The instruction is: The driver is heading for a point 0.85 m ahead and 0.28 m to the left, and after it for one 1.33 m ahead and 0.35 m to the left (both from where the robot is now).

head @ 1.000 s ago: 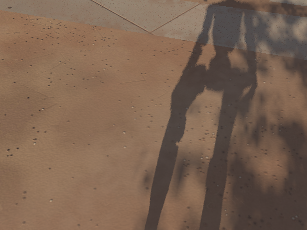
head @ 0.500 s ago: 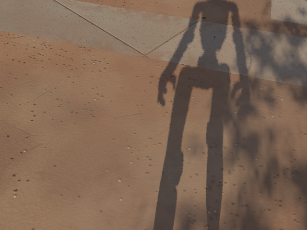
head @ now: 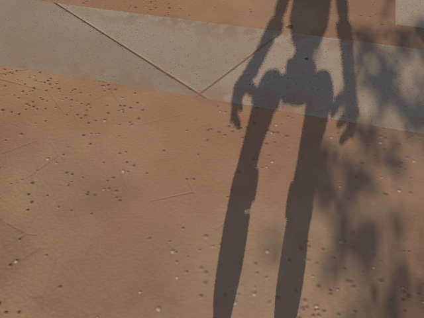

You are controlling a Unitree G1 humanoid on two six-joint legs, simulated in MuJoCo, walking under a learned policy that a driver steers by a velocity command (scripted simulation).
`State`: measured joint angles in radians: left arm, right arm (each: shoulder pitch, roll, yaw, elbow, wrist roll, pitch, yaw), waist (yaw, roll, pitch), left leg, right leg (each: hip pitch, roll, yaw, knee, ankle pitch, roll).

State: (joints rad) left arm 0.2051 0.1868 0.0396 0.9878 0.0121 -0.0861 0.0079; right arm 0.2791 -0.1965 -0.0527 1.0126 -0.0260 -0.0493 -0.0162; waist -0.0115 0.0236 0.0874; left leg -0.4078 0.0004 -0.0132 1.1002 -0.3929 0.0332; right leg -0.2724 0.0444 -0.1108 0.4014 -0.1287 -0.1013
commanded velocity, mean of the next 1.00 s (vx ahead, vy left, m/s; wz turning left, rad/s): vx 0.17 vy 0.00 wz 0.39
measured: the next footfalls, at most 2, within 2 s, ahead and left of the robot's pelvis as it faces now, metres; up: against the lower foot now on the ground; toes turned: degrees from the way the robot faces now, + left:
left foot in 0.36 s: +0.07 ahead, +0.11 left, +0.00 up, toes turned +10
right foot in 0.84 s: +0.15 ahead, -0.08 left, +0.00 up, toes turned +25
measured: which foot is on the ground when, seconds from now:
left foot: up 0.00-0.34, down 0.36-0.84, up 0.86-1.00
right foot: down 0.00-0.36, up 0.38-0.82, down 0.84-1.00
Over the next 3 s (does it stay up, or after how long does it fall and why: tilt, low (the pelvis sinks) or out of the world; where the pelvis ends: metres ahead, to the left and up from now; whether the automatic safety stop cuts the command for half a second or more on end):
stays up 0.75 0.33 0.01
